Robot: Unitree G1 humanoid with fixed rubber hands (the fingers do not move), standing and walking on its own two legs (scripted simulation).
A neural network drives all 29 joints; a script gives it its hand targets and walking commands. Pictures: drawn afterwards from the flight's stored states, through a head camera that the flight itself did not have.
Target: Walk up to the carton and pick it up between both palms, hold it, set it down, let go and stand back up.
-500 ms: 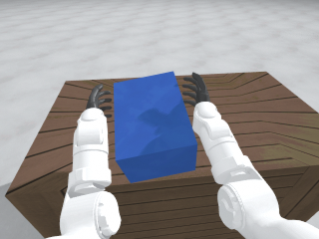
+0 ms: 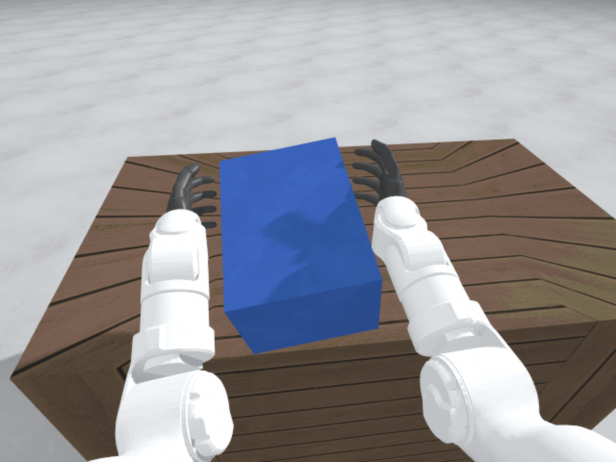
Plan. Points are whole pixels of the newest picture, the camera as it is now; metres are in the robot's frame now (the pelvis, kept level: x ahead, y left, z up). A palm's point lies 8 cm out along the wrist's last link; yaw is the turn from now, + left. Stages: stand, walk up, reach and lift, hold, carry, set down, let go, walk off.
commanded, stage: hold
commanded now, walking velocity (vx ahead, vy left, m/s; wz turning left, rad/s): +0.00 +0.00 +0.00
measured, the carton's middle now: (296, 241) +0.40 +0.00 +0.12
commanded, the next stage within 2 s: none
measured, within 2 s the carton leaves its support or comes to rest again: neither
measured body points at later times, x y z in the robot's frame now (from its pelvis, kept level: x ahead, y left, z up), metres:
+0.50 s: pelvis +0.00 +0.00 +0.00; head -0.06 +0.01 +0.45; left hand +0.39 +0.14 +0.18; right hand +0.39 -0.13 +0.20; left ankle +0.04 +0.13 -0.74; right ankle +0.04 -0.13 -0.74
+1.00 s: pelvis +0.00 +0.00 +0.00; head -0.06 +0.01 +0.45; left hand +0.39 +0.14 +0.18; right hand +0.39 -0.13 +0.20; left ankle +0.04 +0.13 -0.74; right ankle +0.04 -0.13 -0.74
